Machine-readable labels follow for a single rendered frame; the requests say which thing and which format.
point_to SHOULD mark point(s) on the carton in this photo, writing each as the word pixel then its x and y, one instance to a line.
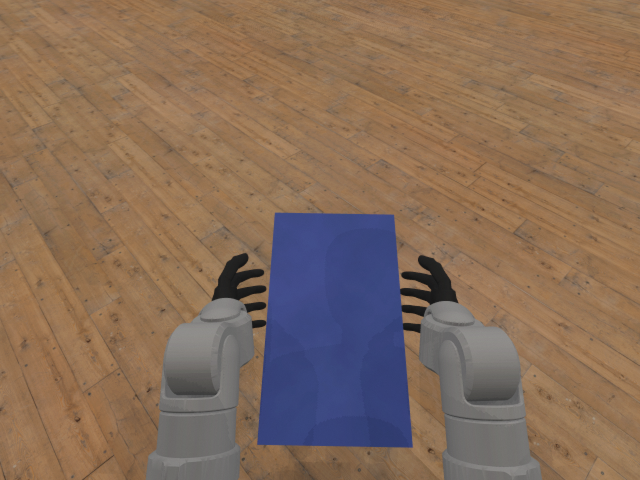
pixel 334 370

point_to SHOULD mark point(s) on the right robot hand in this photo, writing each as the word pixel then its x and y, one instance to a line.
pixel 438 282

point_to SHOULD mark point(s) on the left robot forearm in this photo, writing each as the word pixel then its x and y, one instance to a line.
pixel 199 394

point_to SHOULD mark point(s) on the right robot forearm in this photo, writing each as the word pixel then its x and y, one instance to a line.
pixel 481 395

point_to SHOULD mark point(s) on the left robot hand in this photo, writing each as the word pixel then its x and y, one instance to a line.
pixel 229 280

